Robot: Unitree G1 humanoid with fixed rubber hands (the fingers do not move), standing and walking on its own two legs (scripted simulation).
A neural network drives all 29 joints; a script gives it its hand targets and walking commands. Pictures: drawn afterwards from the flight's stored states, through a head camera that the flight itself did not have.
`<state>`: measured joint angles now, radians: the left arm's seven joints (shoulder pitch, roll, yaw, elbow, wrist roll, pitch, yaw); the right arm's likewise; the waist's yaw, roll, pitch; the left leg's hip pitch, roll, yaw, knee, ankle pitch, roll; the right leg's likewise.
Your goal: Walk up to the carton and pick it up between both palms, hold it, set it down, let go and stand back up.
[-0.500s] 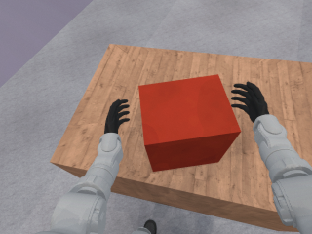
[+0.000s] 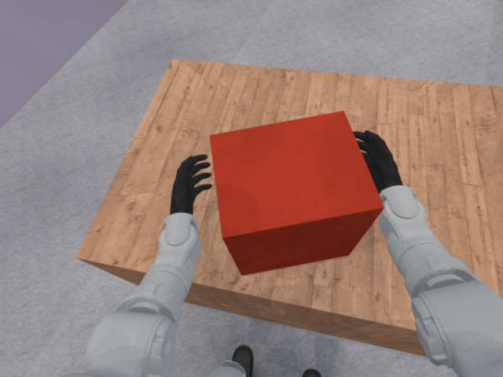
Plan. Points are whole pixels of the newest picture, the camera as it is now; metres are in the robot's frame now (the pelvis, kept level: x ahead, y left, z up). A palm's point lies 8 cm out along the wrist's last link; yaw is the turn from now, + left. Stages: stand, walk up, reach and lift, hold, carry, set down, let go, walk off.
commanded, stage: reach and lift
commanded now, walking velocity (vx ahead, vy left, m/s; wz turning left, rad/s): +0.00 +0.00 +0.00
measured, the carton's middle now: (287, 202) +0.42 +0.03 -0.05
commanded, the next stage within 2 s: none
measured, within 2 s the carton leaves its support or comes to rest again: leaves its support in 1.66 s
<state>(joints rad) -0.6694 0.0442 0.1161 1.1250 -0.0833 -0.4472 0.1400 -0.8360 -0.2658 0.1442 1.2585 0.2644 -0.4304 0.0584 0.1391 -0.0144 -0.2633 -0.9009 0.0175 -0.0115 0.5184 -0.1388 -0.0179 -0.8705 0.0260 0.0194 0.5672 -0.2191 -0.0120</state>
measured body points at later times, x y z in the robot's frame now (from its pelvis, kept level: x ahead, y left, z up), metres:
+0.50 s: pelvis +0.00 +0.00 +0.00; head +0.13 -0.01 +0.43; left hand +0.38 +0.20 -0.01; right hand +0.46 -0.11 +0.00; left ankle +0.03 +0.13 -0.72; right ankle +0.00 -0.11 -0.72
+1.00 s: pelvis +0.00 +0.00 +0.00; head +0.13 -0.01 +0.43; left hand +0.38 +0.20 -0.02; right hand +0.46 -0.11 +0.00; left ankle +0.03 +0.13 -0.72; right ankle +0.00 -0.11 -0.72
